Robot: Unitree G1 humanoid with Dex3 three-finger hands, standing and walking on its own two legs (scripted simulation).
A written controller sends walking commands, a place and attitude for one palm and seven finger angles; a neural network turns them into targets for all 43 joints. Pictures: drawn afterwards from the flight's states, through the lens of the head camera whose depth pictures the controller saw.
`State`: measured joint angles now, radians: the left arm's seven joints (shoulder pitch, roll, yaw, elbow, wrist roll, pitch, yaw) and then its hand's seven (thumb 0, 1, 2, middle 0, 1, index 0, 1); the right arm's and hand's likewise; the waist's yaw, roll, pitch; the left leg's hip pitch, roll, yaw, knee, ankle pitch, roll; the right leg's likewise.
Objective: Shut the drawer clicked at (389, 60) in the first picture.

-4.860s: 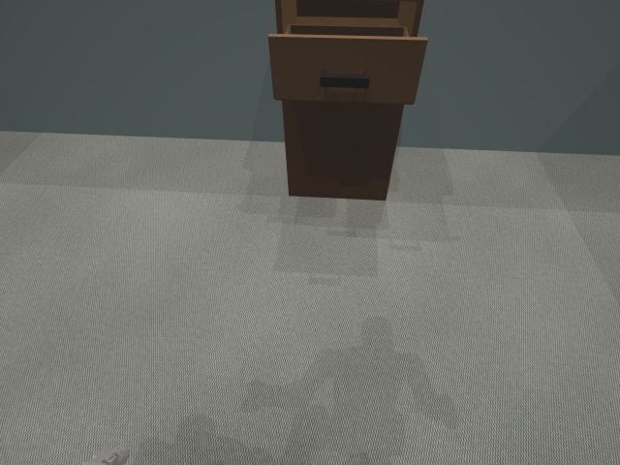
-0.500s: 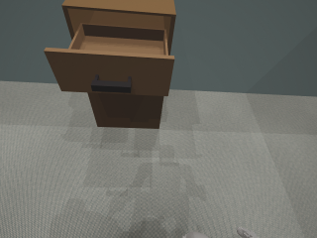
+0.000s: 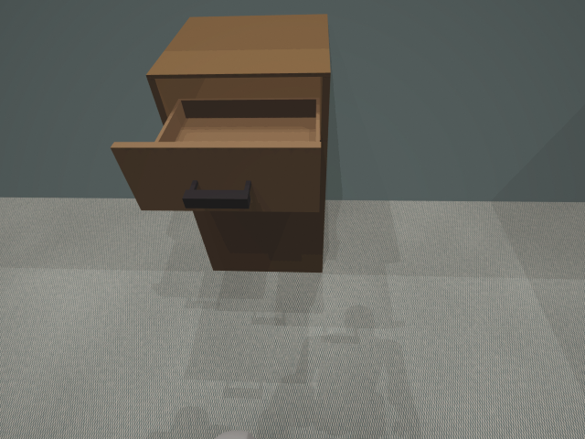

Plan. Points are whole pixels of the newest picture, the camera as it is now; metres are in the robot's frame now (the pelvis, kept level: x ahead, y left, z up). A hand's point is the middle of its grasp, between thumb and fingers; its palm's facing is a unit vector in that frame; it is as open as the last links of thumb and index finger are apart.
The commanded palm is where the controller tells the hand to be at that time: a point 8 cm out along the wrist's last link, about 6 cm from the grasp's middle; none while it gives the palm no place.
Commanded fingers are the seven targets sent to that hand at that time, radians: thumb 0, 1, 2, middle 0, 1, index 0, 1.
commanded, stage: take the last steps up to it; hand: left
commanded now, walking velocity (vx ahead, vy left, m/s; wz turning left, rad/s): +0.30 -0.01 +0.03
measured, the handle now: (219, 191) +0.59 +0.19 -0.02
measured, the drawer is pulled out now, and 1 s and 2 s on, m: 0.30 0.30 0.30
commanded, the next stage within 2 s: come to a stop and stand still in 0.78 s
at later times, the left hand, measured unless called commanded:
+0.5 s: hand out of the picture +0.15 +0.24 -0.18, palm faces +0.06 -0.98 -0.17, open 7.4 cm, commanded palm none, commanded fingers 0.00 0.90 0.90 -0.20 -0.30 -0.20 -0.30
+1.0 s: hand (212, 372) +0.27 +0.18 -0.18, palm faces +0.07 -0.98 -0.19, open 7.2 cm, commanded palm none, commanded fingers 0.00 0.90 0.90 -0.20 -0.30 -0.20 -0.30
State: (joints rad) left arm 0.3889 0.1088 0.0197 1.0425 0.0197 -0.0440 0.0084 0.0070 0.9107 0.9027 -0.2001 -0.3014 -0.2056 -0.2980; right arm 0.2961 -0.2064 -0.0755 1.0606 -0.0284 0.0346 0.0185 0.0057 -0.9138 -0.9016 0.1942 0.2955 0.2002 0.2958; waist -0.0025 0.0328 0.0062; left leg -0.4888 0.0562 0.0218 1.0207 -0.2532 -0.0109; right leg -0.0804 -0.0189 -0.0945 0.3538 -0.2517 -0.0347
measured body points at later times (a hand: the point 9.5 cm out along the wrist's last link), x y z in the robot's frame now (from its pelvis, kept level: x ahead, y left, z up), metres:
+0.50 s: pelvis +0.13 +0.05 +0.00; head +0.12 +0.06 +0.45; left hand +0.15 +0.29 -0.16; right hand +0.15 -0.18 -0.15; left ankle +0.12 +0.15 -0.75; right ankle +0.16 -0.08 -0.69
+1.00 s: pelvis +0.26 +0.00 -0.01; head +0.28 +0.01 +0.44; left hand +0.27 +0.23 -0.17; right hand +0.30 -0.23 -0.16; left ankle +0.31 +0.11 -0.73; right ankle +0.27 -0.10 -0.75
